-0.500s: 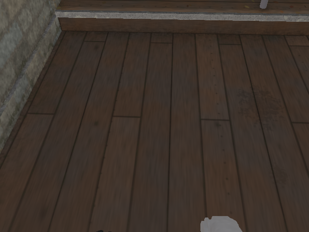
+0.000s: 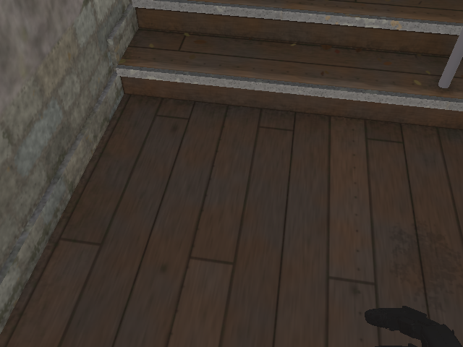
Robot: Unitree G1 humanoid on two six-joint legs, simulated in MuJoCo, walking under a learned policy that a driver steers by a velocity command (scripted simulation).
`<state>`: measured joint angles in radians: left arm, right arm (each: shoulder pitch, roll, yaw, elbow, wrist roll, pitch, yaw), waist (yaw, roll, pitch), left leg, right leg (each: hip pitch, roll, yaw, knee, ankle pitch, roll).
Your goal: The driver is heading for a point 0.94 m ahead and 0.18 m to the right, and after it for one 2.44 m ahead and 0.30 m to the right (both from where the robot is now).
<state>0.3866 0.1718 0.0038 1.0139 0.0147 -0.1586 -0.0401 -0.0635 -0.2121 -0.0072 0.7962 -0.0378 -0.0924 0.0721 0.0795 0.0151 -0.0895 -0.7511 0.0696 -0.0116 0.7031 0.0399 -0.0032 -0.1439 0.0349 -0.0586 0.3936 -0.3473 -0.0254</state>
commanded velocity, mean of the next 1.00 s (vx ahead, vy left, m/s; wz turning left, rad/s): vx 0.04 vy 0.00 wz -0.31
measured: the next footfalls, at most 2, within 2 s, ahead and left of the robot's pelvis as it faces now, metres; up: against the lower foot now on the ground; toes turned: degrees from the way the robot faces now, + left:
left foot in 0.04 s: +0.22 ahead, +0.13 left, +0.00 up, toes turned +3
right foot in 0.46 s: +0.12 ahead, -0.10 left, +0.00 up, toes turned -13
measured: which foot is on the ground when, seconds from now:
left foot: up 0.00-0.02, down 0.04-0.46, up 0.48-0.84, down 0.86-1.00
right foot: down 0.00-0.08, up 0.10-0.44, down 0.46-1.00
